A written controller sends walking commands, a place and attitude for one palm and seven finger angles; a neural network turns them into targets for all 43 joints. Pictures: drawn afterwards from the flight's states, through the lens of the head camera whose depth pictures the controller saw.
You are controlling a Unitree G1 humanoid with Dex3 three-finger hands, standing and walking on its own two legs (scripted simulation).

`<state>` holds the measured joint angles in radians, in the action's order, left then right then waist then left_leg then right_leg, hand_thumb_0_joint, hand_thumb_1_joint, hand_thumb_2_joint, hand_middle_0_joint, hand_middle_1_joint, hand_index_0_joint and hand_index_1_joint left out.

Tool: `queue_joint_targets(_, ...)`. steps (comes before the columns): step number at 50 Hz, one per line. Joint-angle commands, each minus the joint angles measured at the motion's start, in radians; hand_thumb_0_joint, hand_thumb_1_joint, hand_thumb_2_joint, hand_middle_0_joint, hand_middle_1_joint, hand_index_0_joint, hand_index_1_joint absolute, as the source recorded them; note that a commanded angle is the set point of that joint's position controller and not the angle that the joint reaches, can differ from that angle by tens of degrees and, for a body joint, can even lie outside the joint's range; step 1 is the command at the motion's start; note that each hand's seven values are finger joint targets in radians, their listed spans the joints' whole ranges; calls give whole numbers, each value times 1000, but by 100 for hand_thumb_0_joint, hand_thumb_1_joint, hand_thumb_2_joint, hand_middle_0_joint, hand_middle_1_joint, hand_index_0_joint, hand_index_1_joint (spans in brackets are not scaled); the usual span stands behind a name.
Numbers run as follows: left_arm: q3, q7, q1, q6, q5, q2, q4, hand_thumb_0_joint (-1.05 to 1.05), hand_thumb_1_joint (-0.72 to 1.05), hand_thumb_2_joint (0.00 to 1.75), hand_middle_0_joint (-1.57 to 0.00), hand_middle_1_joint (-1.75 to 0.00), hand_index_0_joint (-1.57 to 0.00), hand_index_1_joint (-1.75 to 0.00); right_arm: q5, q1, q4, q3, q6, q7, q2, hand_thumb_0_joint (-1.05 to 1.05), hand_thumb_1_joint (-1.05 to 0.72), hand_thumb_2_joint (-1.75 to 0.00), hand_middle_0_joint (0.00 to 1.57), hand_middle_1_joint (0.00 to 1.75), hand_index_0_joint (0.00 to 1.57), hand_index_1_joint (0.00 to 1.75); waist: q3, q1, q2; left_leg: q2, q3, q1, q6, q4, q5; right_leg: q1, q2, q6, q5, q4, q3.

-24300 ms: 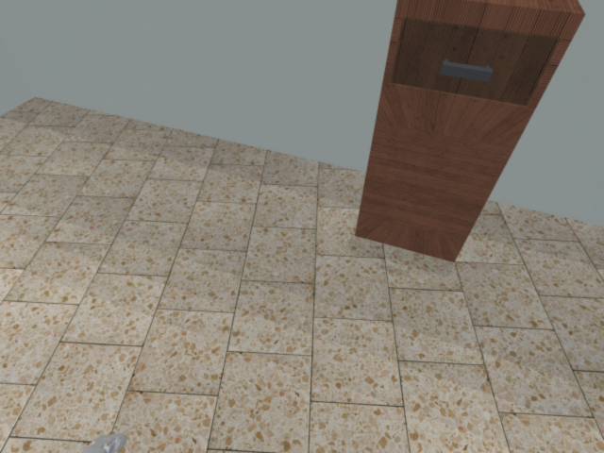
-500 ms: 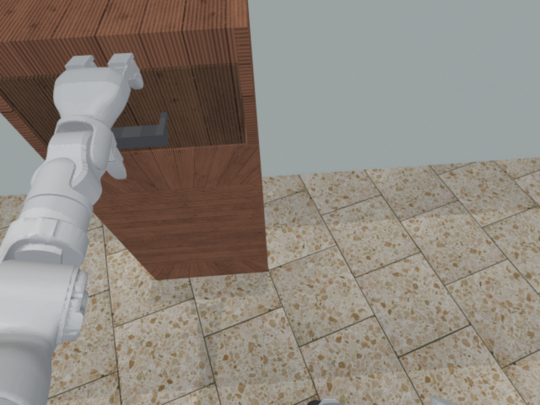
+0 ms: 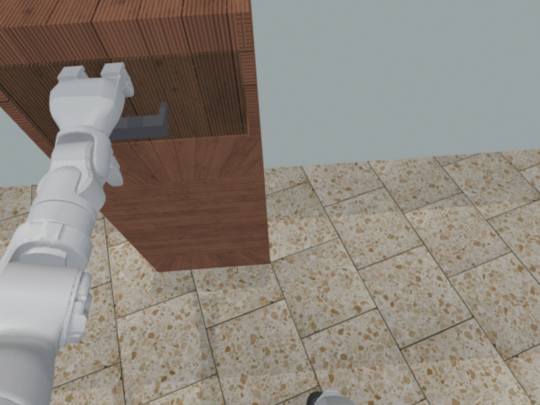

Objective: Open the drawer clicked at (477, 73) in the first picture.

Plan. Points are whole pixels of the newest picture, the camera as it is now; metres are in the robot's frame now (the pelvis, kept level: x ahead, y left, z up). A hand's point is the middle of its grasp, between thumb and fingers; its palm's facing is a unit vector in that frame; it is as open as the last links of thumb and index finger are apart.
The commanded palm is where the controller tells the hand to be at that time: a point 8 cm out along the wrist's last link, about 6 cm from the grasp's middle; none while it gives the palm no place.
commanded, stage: lower the fingers behind the handle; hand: left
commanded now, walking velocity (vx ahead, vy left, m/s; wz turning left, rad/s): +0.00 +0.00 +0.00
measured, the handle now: (130, 118) +0.56 +0.24 +0.06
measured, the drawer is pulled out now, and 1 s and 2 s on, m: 0.00 0.00 0.01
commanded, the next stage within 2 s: close the thumb around the handle in 1.26 s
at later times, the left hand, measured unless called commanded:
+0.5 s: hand (124, 142) +0.50 +0.22 +0.08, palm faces +0.04 +0.04 -1.00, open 13.9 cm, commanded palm +0.47 +0.23 +0.12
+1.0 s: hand (133, 154) +0.50 +0.23 +0.04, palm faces -0.01 +0.00 -1.00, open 14.2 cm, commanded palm +0.48 +0.24 +0.10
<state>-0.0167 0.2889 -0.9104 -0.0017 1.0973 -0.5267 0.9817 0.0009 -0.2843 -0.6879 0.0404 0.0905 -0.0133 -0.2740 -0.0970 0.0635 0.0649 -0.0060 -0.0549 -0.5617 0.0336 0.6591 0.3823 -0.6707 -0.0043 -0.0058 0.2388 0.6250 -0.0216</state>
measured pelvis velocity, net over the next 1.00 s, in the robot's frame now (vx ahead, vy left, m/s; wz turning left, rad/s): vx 0.00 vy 0.00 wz -0.02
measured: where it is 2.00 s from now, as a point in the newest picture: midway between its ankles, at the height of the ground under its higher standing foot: outside the picture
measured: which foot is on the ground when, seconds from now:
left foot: down 0.00-1.00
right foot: down 0.00-1.00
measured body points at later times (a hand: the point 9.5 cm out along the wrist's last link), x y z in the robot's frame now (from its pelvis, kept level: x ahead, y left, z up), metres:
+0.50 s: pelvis +0.00 +0.00 -0.01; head +0.09 -0.01 +0.43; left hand +0.49 +0.22 +0.13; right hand +0.04 -0.28 -0.14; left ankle -0.05 +0.09 -0.72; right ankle +0.03 -0.12 -0.72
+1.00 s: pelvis +0.00 +0.00 -0.01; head +0.11 -0.01 +0.42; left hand +0.50 +0.22 +0.10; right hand +0.00 -0.29 -0.14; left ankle -0.05 +0.09 -0.72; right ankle +0.03 -0.12 -0.72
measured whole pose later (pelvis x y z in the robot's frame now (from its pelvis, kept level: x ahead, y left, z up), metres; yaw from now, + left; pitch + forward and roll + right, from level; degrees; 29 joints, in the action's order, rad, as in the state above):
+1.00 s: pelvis +0.00 +0.00 -0.01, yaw -1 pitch +21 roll -1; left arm 0.00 0.26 -0.87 -0.13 1.10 -0.56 1.01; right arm 0.00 -0.39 -0.70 0.05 0.08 -0.04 -0.29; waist -0.13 0.10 0.05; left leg 0.01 -0.06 -0.70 0.03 0.77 0.43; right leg -0.80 0.01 -0.01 0.27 0.71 -0.02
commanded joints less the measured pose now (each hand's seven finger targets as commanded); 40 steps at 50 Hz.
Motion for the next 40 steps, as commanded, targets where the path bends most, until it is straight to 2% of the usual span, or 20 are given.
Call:
queue_joint_targets(1,-61,-57,-459,136,-30,-158,-77,0,-50,30,-30,-120,-30,-120,20,-108,63,55,-1,-7,-157,0,-90,-90,20,30,20,30,-486,57,-100,-3,27,167,0,-70,-485,379,37,-9,-345,-43,-7)
queue_joint_targets(4,-118,-182,-496,67,-82,-99,-192,0,-50,30,-30,-120,-30,-120,18,-107,73,63,-1,-38,-162,0,-90,-90,20,30,20,30,-469,83,-113,-11,48,239,20,-73,-469,362,38,-5,-326,-74,-3)
queue_joint_targets(5,-123,-215,-523,18,-94,-96,-241,0,-50,30,-30,-120,-30,-120,13,-109,72,63,-4,-51,-161,0,-90,-90,20,30,20,30,-456,100,-120,-10,52,260,24,-69,-474,347,36,-4,-326,-83,-1)
queue_joint_targets(6,-94,-235,-509,-27,-94,-134,-237,0,-50,30,-30,-120,-30,-120,8,-113,63,59,-6,-63,-156,0,-90,-90,20,30,20,30,-411,92,-97,-15,56,244,26,-68,-446,330,34,-6,-303,-82,1)
queue_joint_targets(7,-43,-242,-488,-70,-88,-194,-228,0,-50,30,-30,-120,-30,-120,6,-118,58,53,-6,-71,-157,0,-90,-90,20,30,20,30,-375,79,-93,-21,57,209,26,-68,-402,325,34,-10,-281,-77,5)
queue_joint_targets(8,-49,-240,-479,-96,-74,-197,-200,0,-50,30,-30,-120,-30,-120,4,-117,52,45,-6,-75,-150,0,-90,-90,20,30,20,30,-341,76,-73,-20,62,185,23,-70,-382,305,31,-16,-258,-68,5)
queue_joint_targets(10,-86,-233,-416,-133,-58,-129,-169,0,-50,30,-30,-120,-30,-120,9,-133,47,46,-7,-65,-138,0,-90,-90,20,30,20,30,-285,63,-36,-17,65,179,10,-62,-400,238,36,-28,-221,-66,-2)
queue_joint_targets(13,38,-161,-364,-167,-50,-250,-138,0,-50,30,-30,-120,-30,-120,4,-139,59,40,-8,-54,-143,0,-90,-90,20,30,20,30,-283,23,-35,-18,59,91,2,-52,-360,241,37,-36,-203,-27,-2)
queue_joint_targets(15,87,-98,-385,-166,-35,-296,-151,0,-50,30,-30,-120,-30,-120,0,-145,71,41,-12,-46,-141,0,-90,-90,20,30,20,30,-334,7,-14,-21,58,61,-3,-42,-379,257,39,-40,-220,-1,-1)
queue_joint_targets(18,26,-29,-380,-107,-9,-215,-108,0,-50,30,-30,-120,-30,-120,0,-162,68,50,-27,-25,-138,0,-90,-90,20,30,20,30,-359,25,-7,-10,53,71,-11,-21,-429,213,44,-34,-235,19,-13)
queue_joint_targets(21,21,8,-433,-43,12,-223,-85,0,-50,30,-30,-120,-30,-120,0,-180,58,60,-28,-13,-147,0,-90,-90,20,30,20,30,-432,40,-3,-6,52,98,-11,-7,-456,210,45,-28,-245,24,-10)
queue_joint_targets(23,-12,11,-461,2,7,-184,-57,0,-50,30,-30,-120,-30,-120,1,-183,55,58,-25,-9,-147,0,-90,-90,20,30,20,30,-434,56,-25,-8,49,96,-6,-8,-438,220,46,-25,-249,17,-10)
queue_joint_targets(26,32,-14,-432,48,-5,-263,17,0,-50,30,-30,-120,-30,-120,5,-177,52,50,-13,-19,-159,0,-90,-90,20,30,20,30,-431,54,-75,-14,36,46,3,-21,-380,278,40,-18,-258,6,0)
queue_joint_targets(29,-24,-59,-415,69,-11,-214,80,0,-50,30,-30,-120,-30,-120,17,-165,58,39,-12,-30,-159,0,-90,-90,20,30,20,30,-334,74,-108,-16,32,-4,9,-40,-277,255,37,-12,-197,-18,0)
queue_joint_targets(32,19,-102,-371,41,-13,-285,84,0,-50,30,-30,-120,-30,-120,16,-165,70,32,-11,-43,-168,0,-90,-90,20,30,20,30,-337,58,-111,-17,26,-33,14,-35,-245,277,34,-12,-188,-14,11)
queue_joint_targets(33,-13,-117,-349,31,-14,-250,92,0,-50,30,-30,-120,-30,-120,16,-163,79,28,-13,-49,-162,0,-90,-90,20,30,20,30,-330,62,-121,-19,21,-41,16,-34,-241,280,32,-10,-194,-13,11)
queue_joint_targets(36,-11,-147,-320,-27,-24,-250,67,0,-50,30,-30,-120,-30,-120,15,-177,87,29,-20,-56,-162,0,-90,-90,20,30,20,30,-321,62,-117,-18,20,-63,17,-21,-226,270,31,-10,-190,-8,17)
queue_joint_targets(37,30,-151,-298,-49,-28,-291,40,0,-50,30,-30,-120,-30,-120,14,-179,91,31,-20,-57,-166,0,-90,-90,20,30,20,30,-340,46,-110,-18,21,-66,17,-15,-232,281,33,-11,-200,2,23)
queue_joint_targets(39,41,-142,-332,-100,-24,-305,-37,0,-50,30,-30,-120,-30,-120,11,-185,99,34,-26,-61,-158,0,-90,-90,20,30,20,30,-382,49,-82,-16,23,-52,18,-2,-250,275,33,-13,-214,15,28)
queue_joint_targets(40,62,-129,-323,-124,-29,-312,-65,0,-50,30,-30,-120,-30,-120,5,-194,95,40,-27,-57,-155,0,-90,-90,20,30,20,30,-416,36,-79,-18,23,-46,18,8,-279,294,34,-15,-239,22,32)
